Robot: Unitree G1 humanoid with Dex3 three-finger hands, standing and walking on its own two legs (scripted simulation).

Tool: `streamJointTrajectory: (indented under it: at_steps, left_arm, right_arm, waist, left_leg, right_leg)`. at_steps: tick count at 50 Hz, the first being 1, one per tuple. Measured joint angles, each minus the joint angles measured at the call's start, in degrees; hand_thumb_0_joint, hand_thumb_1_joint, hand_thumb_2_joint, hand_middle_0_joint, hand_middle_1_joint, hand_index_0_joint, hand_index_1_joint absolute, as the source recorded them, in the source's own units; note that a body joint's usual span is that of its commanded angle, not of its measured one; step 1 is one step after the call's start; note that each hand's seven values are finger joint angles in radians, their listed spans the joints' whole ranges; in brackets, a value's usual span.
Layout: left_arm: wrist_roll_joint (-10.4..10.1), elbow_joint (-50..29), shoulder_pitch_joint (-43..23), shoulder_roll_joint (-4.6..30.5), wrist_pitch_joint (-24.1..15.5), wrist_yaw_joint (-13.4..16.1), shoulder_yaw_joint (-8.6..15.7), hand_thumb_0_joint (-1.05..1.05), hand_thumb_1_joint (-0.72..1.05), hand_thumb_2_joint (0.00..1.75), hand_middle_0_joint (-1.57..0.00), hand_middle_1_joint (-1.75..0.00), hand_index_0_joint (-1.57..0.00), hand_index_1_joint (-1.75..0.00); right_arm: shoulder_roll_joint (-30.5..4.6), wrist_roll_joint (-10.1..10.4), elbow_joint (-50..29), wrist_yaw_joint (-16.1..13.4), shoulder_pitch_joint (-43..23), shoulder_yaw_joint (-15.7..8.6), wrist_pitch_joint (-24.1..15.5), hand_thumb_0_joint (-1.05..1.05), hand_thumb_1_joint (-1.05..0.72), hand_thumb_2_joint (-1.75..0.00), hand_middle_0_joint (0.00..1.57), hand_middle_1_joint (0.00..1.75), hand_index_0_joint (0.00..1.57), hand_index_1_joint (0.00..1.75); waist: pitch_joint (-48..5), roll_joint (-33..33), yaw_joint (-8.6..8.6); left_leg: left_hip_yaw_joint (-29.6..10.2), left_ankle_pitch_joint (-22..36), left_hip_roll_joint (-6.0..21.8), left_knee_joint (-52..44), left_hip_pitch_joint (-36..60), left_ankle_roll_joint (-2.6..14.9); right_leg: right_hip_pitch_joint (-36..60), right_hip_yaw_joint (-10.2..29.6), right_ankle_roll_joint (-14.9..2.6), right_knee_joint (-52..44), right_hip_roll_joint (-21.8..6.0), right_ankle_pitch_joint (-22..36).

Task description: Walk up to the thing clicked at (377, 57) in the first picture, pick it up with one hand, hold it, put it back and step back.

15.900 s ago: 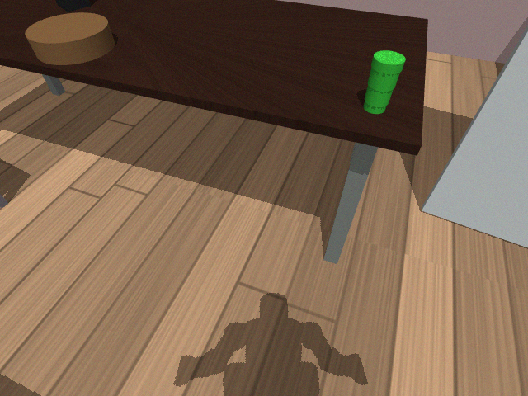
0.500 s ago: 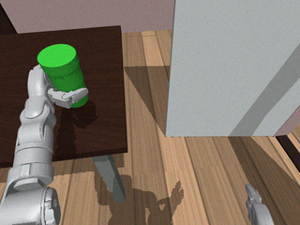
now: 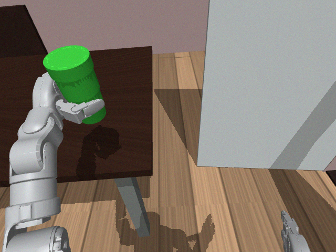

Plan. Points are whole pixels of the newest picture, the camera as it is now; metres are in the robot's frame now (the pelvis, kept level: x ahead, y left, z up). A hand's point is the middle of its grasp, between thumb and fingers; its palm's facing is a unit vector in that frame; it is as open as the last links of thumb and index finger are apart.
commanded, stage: lift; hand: left
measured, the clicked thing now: (81, 89) +0.37 +0.17 +0.26
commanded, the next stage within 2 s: hold in 0.44 s
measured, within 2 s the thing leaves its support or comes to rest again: neither
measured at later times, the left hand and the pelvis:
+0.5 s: hand (75, 92) +0.35 +0.17 +0.27, palm faces +0.11 -0.99 +0.00, open 10.1 cm; pelvis -0.01 +0.00 +0.00, yaw +0 degrees
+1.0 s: hand (67, 83) +0.33 +0.17 +0.29, palm faces +0.11 -0.99 +0.01, open 10.1 cm; pelvis -0.01 +0.00 +0.00, yaw +0 degrees
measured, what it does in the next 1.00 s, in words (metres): stands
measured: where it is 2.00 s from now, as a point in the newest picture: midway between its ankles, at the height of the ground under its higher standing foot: outside the picture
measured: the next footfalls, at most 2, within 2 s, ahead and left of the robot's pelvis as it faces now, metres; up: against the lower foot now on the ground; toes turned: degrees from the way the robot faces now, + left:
none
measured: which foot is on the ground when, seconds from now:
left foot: down 0.00-1.00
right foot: down 0.00-1.00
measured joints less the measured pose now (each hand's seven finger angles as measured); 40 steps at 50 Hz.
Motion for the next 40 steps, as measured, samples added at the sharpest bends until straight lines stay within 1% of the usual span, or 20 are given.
streamJointTrajectory:
  at_steps: [3, 8, 14, 20, 27, 31, 37, 40]
  left_arm:
    - [-0.1, -1.1, 0.1, -0.1, 1.8, -0.1, -0.1, -0.03, -0.55, 1.09, -0.81, -1.17, -0.81, -1.19]
    - [-0.6, -3.5, 0.9, -0.2, 4.2, 0.1, 0.0, -0.03, -0.55, 1.09, -0.81, -1.17, -0.80, -1.19]
    - [-1.6, -6.4, 1.7, -0.5, 5.6, -0.1, 0.7, -0.02, -0.56, 1.09, -0.81, -1.16, -0.81, -1.19]
    - [-1.4, -7.6, 1.3, -0.1, 7.6, 0.4, 0.5, -0.02, -0.56, 1.09, -0.81, -1.16, -0.81, -1.19]
    - [-2.2, -9.4, 1.3, -0.1, 9.6, -0.1, 0.5, -0.02, -0.56, 1.09, -0.82, -1.16, -0.81, -1.18]
    - [-2.8, -10.5, 1.3, -0.1, 10.8, 0.2, 1.2, -0.02, -0.56, 1.09, -0.82, -1.15, -0.82, -1.18]
    - [-2.5, -11.5, 0.9, 0.2, 12.1, 0.2, 1.2, -0.03, -0.56, 1.09, -0.82, -1.15, -0.82, -1.17]
    - [-2.7, -11.8, 0.5, 0.2, 13.0, 0.0, 1.2, -0.03, -0.56, 1.09, -0.82, -1.15, -0.82, -1.17]
  right_arm:
    - [0.1, -0.1, 1.5, 0.3, -0.8, 0.0, -0.4, -0.01, 0.53, -0.05, 0.05, 0.05, 0.06, 0.05]
    - [0.0, 0.0, 3.4, 0.5, -2.1, -0.7, -1.4, -0.01, 0.53, -0.05, 0.05, 0.05, 0.06, 0.05]
    - [0.1, 0.1, 4.8, 0.6, -2.1, -0.8, -2.3, -0.01, 0.53, -0.05, 0.05, 0.05, 0.06, 0.05]
    - [0.2, 0.2, 6.9, 0.6, -2.7, -0.5, -3.2, -0.01, 0.53, -0.05, 0.05, 0.05, 0.06, 0.05]
    - [0.0, 0.4, 7.8, 0.8, -3.5, -0.4, -4.2, -0.01, 0.53, -0.05, 0.05, 0.05, 0.06, 0.05]
    - [0.3, 0.4, 8.5, 1.0, -3.5, -0.6, -4.5, -0.01, 0.53, -0.05, 0.05, 0.05, 0.06, 0.05]
    - [-0.1, 0.6, 8.9, 1.0, -3.3, -0.7, -4.8, -0.01, 0.52, -0.05, 0.05, 0.05, 0.06, 0.05]
    - [-0.2, 0.7, 9.2, 1.0, -3.6, -0.6, -5.0, -0.01, 0.52, -0.05, 0.05, 0.05, 0.06, 0.05]
  waist:
    - [0.1, 0.1, 0.10]
    - [0.5, 0.8, 0.28]
    - [0.3, 0.7, 0.65]
    - [0.2, 0.6, 0.94]
    - [0.2, 1.1, 1.00]
    - [0.0, 1.2, 1.15]
    - [-0.1, 1.2, 1.42]
    - [-0.2, 1.2, 1.44]
  left_leg:
    - [0.0, 0.3, 0.0, -0.4, 0.4, 0.00]
    - [0.1, 0.9, -0.1, -1.1, 0.9, 0.10]
    - [0.0, 1.1, -0.2, -1.5, 1.4, 0.12]
    - [0.0, 1.3, -0.2, -1.8, 1.9, 0.07]
    - [0.0, 1.5, -0.2, -2.0, 2.1, 0.15]
    - [0.0, 1.5, -0.2, -2.1, 2.2, 0.15]
    - [-0.1, 1.5, -0.3, -2.3, 2.6, 0.13]
    - [-0.1, 1.6, -0.3, -2.4, 2.8, 0.16]
  right_leg:
    - [0.5, 0.0, -0.01, -0.4, 0.0, 0.3]
    - [1.0, 0.1, 0.08, -1.2, -0.1, 0.9]
    - [1.5, 0.0, 0.12, -1.5, -0.2, 1.1]
    - [2.0, 0.0, 0.08, -1.8, -0.2, 1.2]
    - [2.2, -0.1, 0.14, -2.2, -0.2, 1.5]
    - [2.4, -0.1, 0.15, -2.2, -0.2, 1.4]
    - [2.7, -0.1, 0.14, -2.3, -0.3, 1.4]
    - [2.9, -0.1, 0.16, -2.4, -0.3, 1.4]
